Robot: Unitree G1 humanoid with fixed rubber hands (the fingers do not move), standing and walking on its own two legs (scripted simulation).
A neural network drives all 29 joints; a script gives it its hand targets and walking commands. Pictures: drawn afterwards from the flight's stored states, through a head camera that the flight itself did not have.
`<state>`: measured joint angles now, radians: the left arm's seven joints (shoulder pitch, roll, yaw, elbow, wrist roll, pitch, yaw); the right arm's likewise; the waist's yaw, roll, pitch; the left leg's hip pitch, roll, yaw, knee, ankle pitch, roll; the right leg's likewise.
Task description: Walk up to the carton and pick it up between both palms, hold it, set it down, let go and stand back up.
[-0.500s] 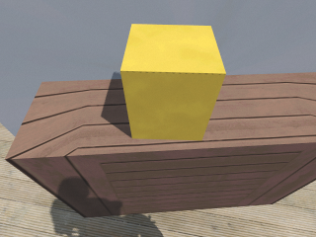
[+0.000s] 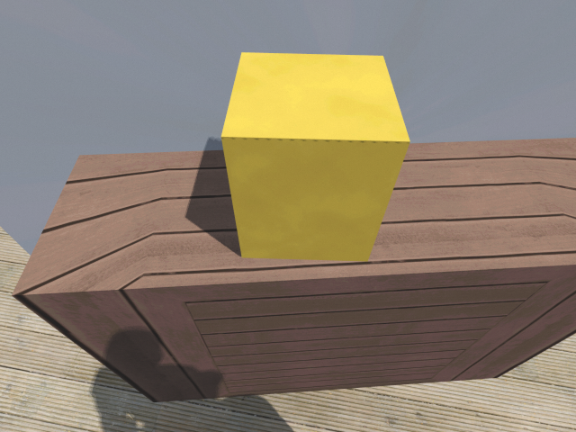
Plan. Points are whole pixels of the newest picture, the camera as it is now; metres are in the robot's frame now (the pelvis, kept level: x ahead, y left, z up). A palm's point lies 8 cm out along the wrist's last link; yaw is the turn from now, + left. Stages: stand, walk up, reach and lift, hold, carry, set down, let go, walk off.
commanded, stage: stand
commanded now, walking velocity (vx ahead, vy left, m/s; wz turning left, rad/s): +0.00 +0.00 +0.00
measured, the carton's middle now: (308, 162) +0.46 -0.03 +0.11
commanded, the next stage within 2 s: walk up in 0.38 s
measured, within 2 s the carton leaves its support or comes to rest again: neither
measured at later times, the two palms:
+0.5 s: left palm out of the picture -0.01 +0.20 -0.15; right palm out of the picture -0.02 -0.20 -0.15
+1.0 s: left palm (182, 388) +0.19 +0.17 -0.09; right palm (422, 407) +0.16 -0.19 -0.10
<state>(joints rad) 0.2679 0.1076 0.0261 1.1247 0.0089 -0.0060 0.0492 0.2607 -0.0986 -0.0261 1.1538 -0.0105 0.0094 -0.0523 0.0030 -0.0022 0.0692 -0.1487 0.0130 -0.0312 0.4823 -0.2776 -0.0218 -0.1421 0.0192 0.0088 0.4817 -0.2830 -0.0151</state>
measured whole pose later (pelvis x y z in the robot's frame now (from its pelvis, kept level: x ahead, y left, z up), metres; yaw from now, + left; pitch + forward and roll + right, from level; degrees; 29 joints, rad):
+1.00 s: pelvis -0.04 -0.01 -0.01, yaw -1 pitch +5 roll -1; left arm -0.06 0.11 0.04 0.36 0.13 0.71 -0.10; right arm -0.12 -0.05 0.01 0.72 0.22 0.31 -0.12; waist -0.06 -0.03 0.03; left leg -0.41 0.05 -0.01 0.56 -0.24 -0.04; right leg -0.40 0.05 0.01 0.54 -0.23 -0.03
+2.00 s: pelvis -0.02 +0.02 +0.01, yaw -4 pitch -3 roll +0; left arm 0.27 0.15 -0.09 -0.04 -0.10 0.55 0.13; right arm 0.35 -0.16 -0.05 0.10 0.15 0.30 0.02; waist 0.04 -0.05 0.04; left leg -0.09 0.03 0.08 0.29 -0.16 -0.01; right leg -0.11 0.01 0.07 0.31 -0.15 0.01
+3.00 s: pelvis +0.00 +0.01 +0.01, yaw -3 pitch -2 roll +0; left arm 0.01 0.18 0.03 -0.20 -0.18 0.50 0.10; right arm 0.03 -0.27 0.00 -0.02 0.31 0.23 -0.10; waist 0.02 -0.03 0.05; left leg -0.05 0.04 0.06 0.25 -0.15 -0.02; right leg -0.06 0.02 0.05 0.22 -0.13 0.00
